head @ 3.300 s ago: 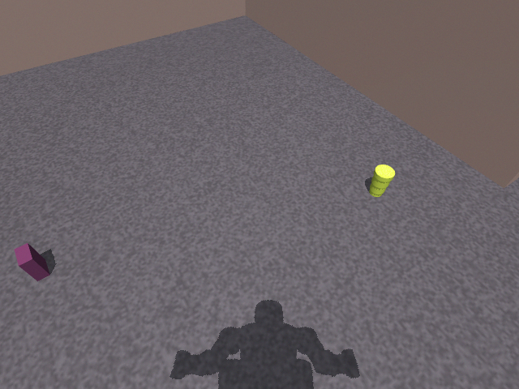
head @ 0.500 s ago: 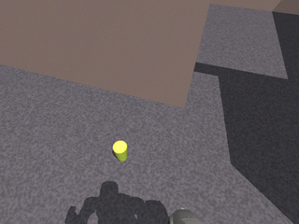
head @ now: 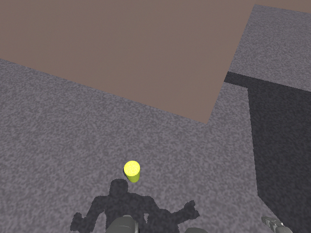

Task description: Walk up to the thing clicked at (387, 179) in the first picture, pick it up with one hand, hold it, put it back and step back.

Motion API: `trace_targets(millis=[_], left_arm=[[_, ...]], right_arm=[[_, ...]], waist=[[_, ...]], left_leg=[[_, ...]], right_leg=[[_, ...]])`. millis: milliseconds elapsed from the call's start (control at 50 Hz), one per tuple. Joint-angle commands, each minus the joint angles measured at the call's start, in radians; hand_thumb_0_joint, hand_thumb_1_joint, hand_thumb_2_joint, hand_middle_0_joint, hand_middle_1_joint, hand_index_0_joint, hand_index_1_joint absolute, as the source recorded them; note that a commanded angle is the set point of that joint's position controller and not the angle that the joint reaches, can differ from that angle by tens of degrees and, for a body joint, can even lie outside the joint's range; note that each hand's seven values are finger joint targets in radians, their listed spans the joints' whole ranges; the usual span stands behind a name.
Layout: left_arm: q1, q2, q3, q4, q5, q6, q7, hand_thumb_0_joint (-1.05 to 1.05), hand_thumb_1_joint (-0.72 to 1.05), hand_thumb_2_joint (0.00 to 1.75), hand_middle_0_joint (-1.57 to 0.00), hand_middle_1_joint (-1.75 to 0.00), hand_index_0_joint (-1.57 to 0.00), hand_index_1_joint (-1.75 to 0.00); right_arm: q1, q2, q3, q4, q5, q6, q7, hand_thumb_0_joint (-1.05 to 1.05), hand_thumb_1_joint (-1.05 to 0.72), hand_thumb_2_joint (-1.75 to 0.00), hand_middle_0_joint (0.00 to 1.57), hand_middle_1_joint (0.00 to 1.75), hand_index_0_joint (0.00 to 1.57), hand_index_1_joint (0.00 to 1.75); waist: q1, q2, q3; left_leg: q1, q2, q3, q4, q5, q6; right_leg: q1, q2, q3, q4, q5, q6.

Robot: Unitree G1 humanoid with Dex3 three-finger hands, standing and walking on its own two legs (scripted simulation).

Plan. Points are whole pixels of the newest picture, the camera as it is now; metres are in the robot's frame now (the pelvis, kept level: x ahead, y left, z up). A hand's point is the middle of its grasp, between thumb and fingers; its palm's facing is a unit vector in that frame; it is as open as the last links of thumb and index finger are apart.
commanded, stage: walk up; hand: left
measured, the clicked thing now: (133, 173) +0.49 +0.16 -0.67
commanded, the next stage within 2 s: stand in 1.42 s
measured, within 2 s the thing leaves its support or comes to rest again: neither
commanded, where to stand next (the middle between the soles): +0.11 +0.01 m, yaw +2 degrees
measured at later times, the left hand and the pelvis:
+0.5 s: hand (67, 227) +0.14 +0.26 -0.13, palm faces -0.02 -0.92 -0.38, open 7.4 cm; pelvis +0.05 -0.01 +0.01, yaw +0 degrees
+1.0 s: hand (67, 222) +0.15 +0.26 -0.12, palm faces +0.02 -0.94 -0.34, open 7.4 cm; pelvis +0.07 +0.00 +0.03, yaw +1 degrees
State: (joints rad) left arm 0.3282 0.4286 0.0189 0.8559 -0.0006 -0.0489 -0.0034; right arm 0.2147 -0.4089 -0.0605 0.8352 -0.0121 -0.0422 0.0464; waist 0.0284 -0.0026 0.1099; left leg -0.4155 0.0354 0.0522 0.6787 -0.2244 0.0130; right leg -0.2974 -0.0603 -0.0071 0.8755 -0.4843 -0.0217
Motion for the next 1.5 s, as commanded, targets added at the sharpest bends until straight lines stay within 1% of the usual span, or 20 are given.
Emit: trace_targets(millis=[0,40,120,180,200,220,240,280,320,340,360,380,460,540,640,780,1240,1380,1440,1480], left_arm=[[0.022,0.235,0.063,-0.062,0.004,-0.018,0.027,0.00,0.90,0.90,-0.20,-0.30,-0.20,-0.30],[0.066,0.220,0.068,-0.020,0.004,-0.019,0.016,0.00,0.90,0.90,-0.20,-0.30,-0.20,-0.30],[0.094,0.152,0.068,0.020,0.012,-0.020,0.012,0.00,0.90,0.90,-0.20,-0.30,-0.20,-0.30],[0.084,0.168,0.083,0.043,0.028,-0.028,0.028,0.00,0.90,0.90,-0.20,-0.30,-0.20,-0.30],[0.048,0.214,0.088,0.026,0.040,-0.035,0.033,0.00,0.90,0.90,-0.20,-0.30,-0.20,-0.30],[-0.032,0.289,0.092,0.000,0.035,-0.039,0.032,0.00,0.90,0.90,-0.20,-0.30,-0.20,-0.30],[-0.106,0.303,0.090,-0.011,0.030,-0.034,0.029,0.00,0.90,0.90,-0.20,-0.30,-0.20,-0.30],[-0.143,0.229,0.067,0.004,0.021,-0.033,0.031,0.00,0.90,0.90,-0.20,-0.30,-0.20,-0.30],[-0.184,0.220,0.059,0.014,0.017,-0.025,0.024,0.00,0.90,0.90,-0.20,-0.30,-0.20,-0.30],[-0.179,0.186,0.048,0.018,0.011,-0.021,0.021,0.00,0.90,0.90,-0.20,-0.30,-0.20,-0.30],[-0.149,0.157,0.041,0.026,0.003,-0.016,0.020,0.00,0.90,0.90,-0.20,-0.30,-0.20,-0.30],[-0.118,0.159,0.042,0.054,-0.004,-0.013,0.022,0.00,0.90,0.90,-0.20,-0.30,-0.20,-0.30],[-0.211,0.188,0.041,0.090,0.001,-0.013,0.020,0.00,0.90,0.90,-0.20,-0.30,-0.20,-0.30],[-0.240,0.163,0.029,0.134,-0.004,-0.009,0.018,0.00,0.90,0.90,-0.20,-0.30,-0.20,-0.30],[-0.294,0.152,0.021,0.179,-0.004,-0.001,0.013,0.00,0.90,0.90,-0.20,-0.30,-0.20,-0.30],[-0.332,0.149,0.023,0.220,-0.001,-0.001,0.008,0.00,0.90,0.90,-0.20,-0.30,-0.20,-0.30],[-0.324,0.134,0.033,0.254,0.009,0.006,0.010,0.00,0.90,0.90,-0.20,-0.30,-0.20,-0.30],[-0.312,0.131,0.034,0.247,0.011,0.007,0.010,0.00,0.90,0.90,-0.20,-0.30,-0.20,-0.30],[-0.311,0.129,0.028,0.249,0.009,0.012,0.013,0.00,0.90,0.90,-0.20,-0.30,-0.20,-0.30],[-0.296,0.124,0.025,0.254,0.007,0.014,0.012,0.00,0.90,0.90,-0.20,-0.30,-0.20,-0.30]], right_arm=[[0.115,-0.307,-0.092,-0.060,0.017,-0.013,-0.023,0.00,-0.90,-0.90,0.20,0.30,0.20,0.30],[0.043,-0.282,-0.076,-0.067,0.005,-0.012,-0.027,0.00,-0.90,-0.90,0.20,0.30,0.20,0.30],[-0.002,-0.253,-0.047,-0.065,-0.002,-0.002,-0.027,0.00,-0.90,-0.90,0.20,0.30,0.20,0.30],[-0.049,-0.168,-0.007,-0.067,0.015,0.019,-0.027,0.00,-0.90,-0.90,0.20,0.30,0.20,0.30],[-0.025,-0.111,0.009,-0.061,0.024,0.023,-0.028,0.00,-0.90,-0.90,0.20,0.30,0.20,0.30],[-0.031,-0.118,0.005,-0.048,0.024,0.032,-0.037,0.00,-0.90,-0.90,0.20,0.30,0.20,0.30],[-0.031,-0.188,-0.019,-0.014,0.017,0.035,-0.046,0.00,-0.90,-0.90,0.20,0.30,0.20,0.30],[-0.011,-0.170,-0.010,0.028,0.029,0.028,-0.043,0.00,-0.90,-0.90,0.20,0.30,0.20,0.30],[0.060,-0.168,-0.007,0.081,0.025,0.009,-0.045,0.00,-0.90,-0.90,0.20,0.30,0.20,0.30],[0.058,-0.192,-0.014,0.094,0.016,0.002,-0.048,0.00,-0.90,-0.90,0.20,0.30,0.20,0.30],[0.001,-0.226,-0.015,0.080,0.012,-0.004,-0.048,0.00,-0.90,-0.90,0.20,0.30,0.20,0.30],[-0.062,-0.243,-0.011,0.077,0.022,-0.007,-0.043,0.00,-0.90,-0.90,0.20,0.30,0.20,0.30],[-0.073,-0.189,0.015,0.139,0.020,0.007,-0.041,0.00,-0.90,-0.90,0.20,0.30,0.20,0.30],[-0.117,-0.186,0.026,0.173,0.021,0.004,-0.038,0.00,-0.90,-0.90,0.20,0.30,0.20,0.30],[-0.157,-0.182,0.028,0.213,0.018,0.008,-0.039,0.00,-0.90,-0.90,0.20,0.30,0.20,0.30],[-0.177,-0.169,0.033,0.248,0.017,0.008,-0.041,0.00,-0.90,-0.90,0.20,0.30,0.20,0.30],[-0.174,-0.156,0.024,0.266,0.010,0.018,-0.045,0.00,-0.90,-0.90,0.20,0.30,0.20,0.30],[-0.173,-0.154,0.021,0.260,0.009,0.017,-0.047,0.00,-0.90,-0.90,0.20,0.30,0.20,0.30],[-0.184,-0.157,0.023,0.258,0.002,0.009,-0.054,0.00,-0.90,-0.90,0.20,0.30,0.20,0.30],[-0.190,-0.158,0.024,0.262,0.004,0.009,-0.055,0.00,-0.90,-0.90,0.20,0.30,0.20,0.30]], waist=[[-0.061,0.116,-0.097],[-0.028,0.168,-0.071],[-0.009,0.202,-0.110],[0.026,0.089,-0.132],[0.017,-0.078,-0.106],[-0.007,-0.162,-0.069],[-0.017,-0.125,-0.037],[-0.043,-0.099,-0.044],[-0.072,-0.149,-0.123],[-0.065,-0.103,-0.160],[-0.029,-0.018,-0.177],[0.009,0.004,-0.173],[-0.028,-0.007,-0.123],[-0.013,0.021,-0.166],[-0.016,0.029,-0.118],[-0.022,0.013,-0.150],[-0.027,0.000,-0.126],[-0.025,0.006,-0.155],[-0.029,0.004,-0.170],[-0.024,0.022,-0.157]], left_leg=[[0.246,0.337,-0.502,-0.374,-0.196,0.264],[0.142,0.259,-0.336,-0.336,-0.169,0.224],[0.040,0.218,-0.229,-0.247,0.030,0.204],[-0.102,0.150,-0.150,-0.084,-0.069,0.107],[-0.136,0.071,-0.092,0.060,-0.117,0.048],[-0.108,-0.023,-0.067,0.151,-0.296,0.014],[-0.010,0.015,-0.105,0.223,-0.324,0.010],[-0.002,0.012,-0.101,0.114,-0.267,0.022],[0.172,0.016,-0.067,-0.073,0.003,0.026],[0.231,0.052,-0.133,-0.111,0.151,0.040],[0.214,0.128,-0.252,-0.169,0.184,0.076],[0.139,0.164,-0.293,-0.167,0.163,0.106],[0.139,0.059,-0.157,-0.167,0.068,0.042],[0.178,0.095,-0.188,-0.227,0.146,0.052],[0.160,0.091,-0.186,-0.313,0.058,0.036],[0.220,0.083,-0.160,-0.338,0.149,0.020],[0.238,0.077,-0.167,-0.381,0.153,0.011],[0.253,0.080,-0.166,-0.374,0.196,0.011],[0.277,0.103,-0.167,-0.385,0.293,0.005],[0.281,0.098,-0.165,-0.396,0.261,0.000]], right_leg=[[-0.317,0.008,0.061,0.273,-0.081,-0.025],[-0.231,-0.028,0.034,0.121,-0.038,-0.022],[-0.023,0.029,-0.036,-0.114,0.089,-0.005],[0.171,0.040,-0.003,-0.319,0.232,-0.021],[0.124,-0.105,0.237,-0.457,0.150,-0.069],[-0.032,-0.309,0.521,-0.590,0.020,-0.174],[-0.132,-0.336,0.507,-0.553,0.072,-0.241],[-0.055,-0.223,0.311,-0.479,0.253,-0.172],[-0.057,-0.156,0.174,-0.360,0.445,-0.107],[-0.064,-0.121,0.125,-0.306,0.502,-0.077],[-0.047,-0.057,0.075,-0.266,0.444,-0.036],[0.031,-0.009,0.042,-0.283,0.303,-0.015],[0.042,-0.096,0.121,-0.410,0.299,-0.054],[0.110,-0.060,0.061,-0.420,0.349,-0.028],[0.130,-0.060,0.055,-0.489,0.286,-0.014],[0.193,-0.075,0.051,-0.560,0.366,-0.001],[0.208,-0.078,0.025,-0.615,0.334,0.013],[0.233,-0.079,0.018,-0.604,0.376,0.013],[0.254,-0.092,0.024,-0.589,0.473,0.015],[0.240,-0.089,0.024,-0.599,0.437,0.019]])
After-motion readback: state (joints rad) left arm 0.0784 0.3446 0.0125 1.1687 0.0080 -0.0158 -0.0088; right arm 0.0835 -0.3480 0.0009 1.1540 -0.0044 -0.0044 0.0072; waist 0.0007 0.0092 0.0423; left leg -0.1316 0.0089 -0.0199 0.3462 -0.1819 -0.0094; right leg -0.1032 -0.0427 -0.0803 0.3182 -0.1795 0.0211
